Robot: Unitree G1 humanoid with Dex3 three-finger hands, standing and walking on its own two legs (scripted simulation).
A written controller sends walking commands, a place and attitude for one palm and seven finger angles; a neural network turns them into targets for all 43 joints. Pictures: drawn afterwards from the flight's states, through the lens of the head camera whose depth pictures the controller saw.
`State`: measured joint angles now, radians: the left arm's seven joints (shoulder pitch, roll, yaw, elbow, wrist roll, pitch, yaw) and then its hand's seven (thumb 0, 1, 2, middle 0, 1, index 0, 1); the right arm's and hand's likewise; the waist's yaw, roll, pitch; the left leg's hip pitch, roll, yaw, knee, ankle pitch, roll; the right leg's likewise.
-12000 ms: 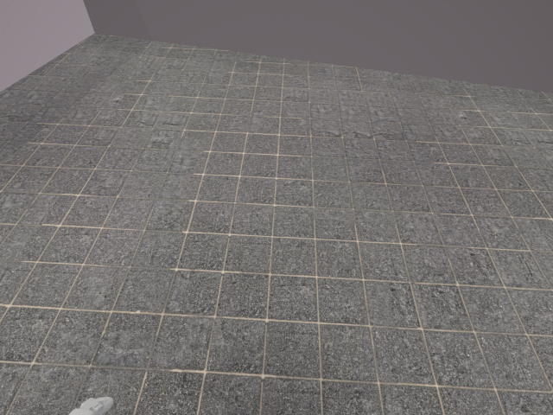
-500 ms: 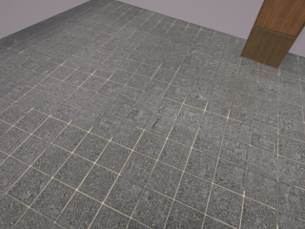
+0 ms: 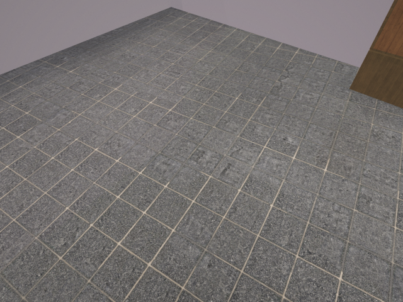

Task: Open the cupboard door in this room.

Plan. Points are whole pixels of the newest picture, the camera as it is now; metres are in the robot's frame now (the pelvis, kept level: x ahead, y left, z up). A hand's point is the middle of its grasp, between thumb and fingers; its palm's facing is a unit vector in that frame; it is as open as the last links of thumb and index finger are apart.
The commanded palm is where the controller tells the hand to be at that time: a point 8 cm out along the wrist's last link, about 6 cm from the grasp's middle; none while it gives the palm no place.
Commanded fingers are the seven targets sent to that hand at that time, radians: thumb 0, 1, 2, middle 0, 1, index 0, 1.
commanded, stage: turn or walk to find it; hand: left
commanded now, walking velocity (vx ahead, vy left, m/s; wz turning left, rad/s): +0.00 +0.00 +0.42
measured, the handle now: out of the picture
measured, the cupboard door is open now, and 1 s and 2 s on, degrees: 0 0 0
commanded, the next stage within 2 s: none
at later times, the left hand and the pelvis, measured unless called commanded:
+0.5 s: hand out of the picture -0.02 +0.26 -0.18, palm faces +0.23 -0.94 -0.24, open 7.4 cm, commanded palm none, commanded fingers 0.00 0.90 0.90 -0.20 -0.30 -0.20 -0.30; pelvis -0.02 +0.04 +0.00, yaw +12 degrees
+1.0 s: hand out of the picture -0.05 +0.19 -0.15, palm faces +0.42 -0.87 -0.26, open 7.4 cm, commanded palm none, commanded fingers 0.00 0.90 0.90 -0.20 -0.30 -0.20 -0.30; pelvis -0.03 -0.01 +0.00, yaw +26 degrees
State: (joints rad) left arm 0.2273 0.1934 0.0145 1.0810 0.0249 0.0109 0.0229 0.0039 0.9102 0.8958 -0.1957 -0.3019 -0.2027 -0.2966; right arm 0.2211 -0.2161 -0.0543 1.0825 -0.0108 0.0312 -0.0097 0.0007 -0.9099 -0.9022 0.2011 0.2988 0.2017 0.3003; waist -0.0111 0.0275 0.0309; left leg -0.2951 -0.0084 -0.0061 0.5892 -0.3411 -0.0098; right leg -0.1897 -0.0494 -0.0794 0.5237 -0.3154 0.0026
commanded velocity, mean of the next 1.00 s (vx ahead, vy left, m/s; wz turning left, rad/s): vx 0.00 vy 0.00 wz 0.42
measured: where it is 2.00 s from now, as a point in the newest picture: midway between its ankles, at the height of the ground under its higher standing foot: outside the picture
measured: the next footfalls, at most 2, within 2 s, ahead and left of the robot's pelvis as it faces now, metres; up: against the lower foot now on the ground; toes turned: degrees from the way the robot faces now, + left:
left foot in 0.32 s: -0.01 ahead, +0.14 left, +0.00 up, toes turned +13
right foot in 0.76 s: +0.04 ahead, -0.10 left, +0.00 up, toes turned +16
